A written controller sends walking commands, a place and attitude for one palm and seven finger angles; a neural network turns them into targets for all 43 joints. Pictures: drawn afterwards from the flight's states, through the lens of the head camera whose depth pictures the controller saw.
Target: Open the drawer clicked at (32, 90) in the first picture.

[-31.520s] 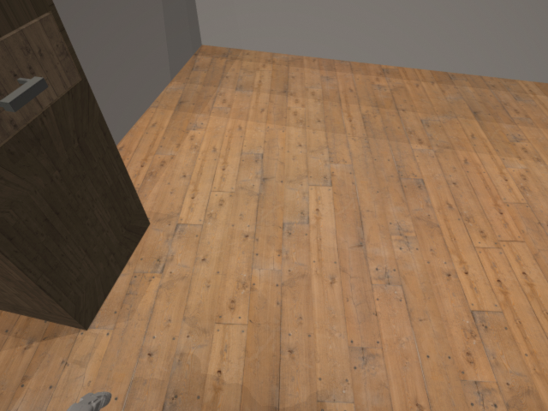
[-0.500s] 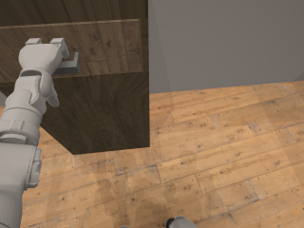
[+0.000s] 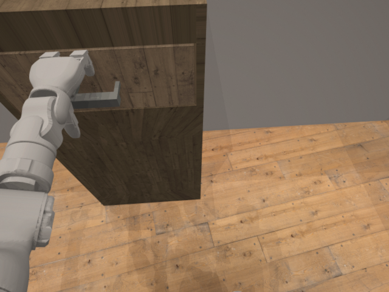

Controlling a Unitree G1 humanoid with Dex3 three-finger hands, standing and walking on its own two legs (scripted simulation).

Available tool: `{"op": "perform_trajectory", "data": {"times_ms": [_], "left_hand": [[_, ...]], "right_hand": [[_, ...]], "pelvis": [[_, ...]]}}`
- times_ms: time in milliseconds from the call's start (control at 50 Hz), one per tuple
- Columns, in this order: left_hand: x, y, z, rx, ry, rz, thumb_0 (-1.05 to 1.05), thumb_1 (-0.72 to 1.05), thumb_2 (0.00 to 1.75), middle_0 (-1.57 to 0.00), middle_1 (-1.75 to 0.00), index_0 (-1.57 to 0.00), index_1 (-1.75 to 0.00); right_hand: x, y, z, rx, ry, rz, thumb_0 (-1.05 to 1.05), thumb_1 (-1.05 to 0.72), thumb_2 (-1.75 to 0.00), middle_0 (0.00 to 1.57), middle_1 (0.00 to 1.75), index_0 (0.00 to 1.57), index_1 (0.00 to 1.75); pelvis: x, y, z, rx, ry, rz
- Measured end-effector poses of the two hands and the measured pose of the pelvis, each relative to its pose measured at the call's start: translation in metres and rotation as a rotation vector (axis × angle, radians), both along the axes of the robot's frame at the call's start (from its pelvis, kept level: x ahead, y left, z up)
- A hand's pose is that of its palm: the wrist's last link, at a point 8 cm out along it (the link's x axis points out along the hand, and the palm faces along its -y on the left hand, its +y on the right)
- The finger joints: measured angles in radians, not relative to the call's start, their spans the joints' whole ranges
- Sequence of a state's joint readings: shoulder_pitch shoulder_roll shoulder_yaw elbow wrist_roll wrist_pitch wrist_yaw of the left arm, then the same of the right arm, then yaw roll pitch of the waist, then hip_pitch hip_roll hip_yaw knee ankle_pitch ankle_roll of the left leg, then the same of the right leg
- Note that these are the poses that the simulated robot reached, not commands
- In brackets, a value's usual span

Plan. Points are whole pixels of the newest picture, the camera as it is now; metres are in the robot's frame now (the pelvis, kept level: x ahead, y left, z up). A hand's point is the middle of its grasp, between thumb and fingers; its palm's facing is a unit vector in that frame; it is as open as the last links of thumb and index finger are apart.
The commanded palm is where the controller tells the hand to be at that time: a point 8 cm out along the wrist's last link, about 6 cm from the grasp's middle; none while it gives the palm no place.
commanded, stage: lift the fingers back up to retry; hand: left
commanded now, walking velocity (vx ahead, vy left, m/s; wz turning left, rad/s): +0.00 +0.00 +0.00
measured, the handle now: (95, 93) +0.54 +0.23 +0.07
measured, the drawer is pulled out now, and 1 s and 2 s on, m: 0.00 0.00 0.00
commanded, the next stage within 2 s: re-aim the fingers above the handle in 0.28 s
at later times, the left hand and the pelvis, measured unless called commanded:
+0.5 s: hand (69, 92) +0.49 +0.25 +0.12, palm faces -0.03 +0.01 -1.00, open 13.8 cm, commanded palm +0.47 +0.25 +0.19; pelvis +0.01 +0.00 +0.00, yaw +0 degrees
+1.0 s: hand (79, 90) +0.49 +0.23 +0.13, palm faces -0.02 +0.01 -1.00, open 13.8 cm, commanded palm +0.47 +0.24 +0.19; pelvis +0.00 -0.01 +0.00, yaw +0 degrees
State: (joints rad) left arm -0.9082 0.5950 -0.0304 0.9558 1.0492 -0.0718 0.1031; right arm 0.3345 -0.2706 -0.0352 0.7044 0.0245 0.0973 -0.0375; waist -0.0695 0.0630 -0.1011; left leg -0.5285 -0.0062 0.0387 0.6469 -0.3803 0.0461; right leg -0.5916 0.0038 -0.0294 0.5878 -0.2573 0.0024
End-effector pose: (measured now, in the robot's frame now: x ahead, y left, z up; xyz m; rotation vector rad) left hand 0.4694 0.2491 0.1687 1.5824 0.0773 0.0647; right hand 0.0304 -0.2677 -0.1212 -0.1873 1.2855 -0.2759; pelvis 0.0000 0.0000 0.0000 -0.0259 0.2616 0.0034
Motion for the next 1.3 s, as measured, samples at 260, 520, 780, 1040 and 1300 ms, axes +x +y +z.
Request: {"op": "perform_trajectory", "data": {"times_ms": [260, 520, 780, 1040, 1300], "left_hand": [[0.002, -0.003, 0.018, -0.011, 0.021, -0.031, 0.00, -0.49, 0.30, -0.32, -1.21, -0.33, -1.21], [-0.002, -0.001, 0.011, 0.004, 0.022, -0.020, 0.00, -0.49, 0.30, -0.32, -1.20, -0.32, -1.20], [0.005, -0.009, 0.017, -0.001, 0.020, -0.017, 0.00, -0.49, 0.30, -0.33, -1.21, -0.34, -1.23], [0.002, -0.019, 0.013, -0.001, 0.006, -0.046, 0.00, -0.49, 0.30, -0.32, -1.20, -0.32, -1.20], [0.000, -0.018, 0.018, 0.007, 0.030, -0.008, 0.00, -0.49, 0.30, -0.32, -1.20, -0.32, -1.20]], "right_hand": [[0.029, 0.005, 0.004, 0.016, -0.044, 0.024, 0.01, -0.91, -0.90, 0.20, 0.30, 0.20, 0.30], [0.032, 0.003, 0.003, 0.015, -0.043, 0.036, 0.01, -0.91, -0.90, 0.20, 0.30, 0.20, 0.30], [0.007, -0.005, 0.002, 0.004, 0.003, 0.005, 0.01, -0.91, -0.90, 0.20, 0.30, 0.20, 0.30], [0.005, -0.006, 0.003, 0.005, -0.012, -0.008, 0.01, -0.91, -0.90, 0.20, 0.30, 0.20, 0.30], [0.021, -0.004, 0.003, 0.019, -0.057, 0.007, 0.01, -0.91, -0.90, 0.20, 0.30, 0.20, 0.30]], "pelvis": [[0.009, 0.003, 0.004, 0.001, -0.019, -0.002], [0.005, -0.001, 0.004, 0.003, -0.021, 0.005], [0.003, -0.004, 0.004, 0.006, -0.014, -0.001], [0.001, -0.005, 0.004, 0.008, -0.019, -0.008], [0.002, -0.007, 0.006, 0.011, -0.030, -0.008]]}}
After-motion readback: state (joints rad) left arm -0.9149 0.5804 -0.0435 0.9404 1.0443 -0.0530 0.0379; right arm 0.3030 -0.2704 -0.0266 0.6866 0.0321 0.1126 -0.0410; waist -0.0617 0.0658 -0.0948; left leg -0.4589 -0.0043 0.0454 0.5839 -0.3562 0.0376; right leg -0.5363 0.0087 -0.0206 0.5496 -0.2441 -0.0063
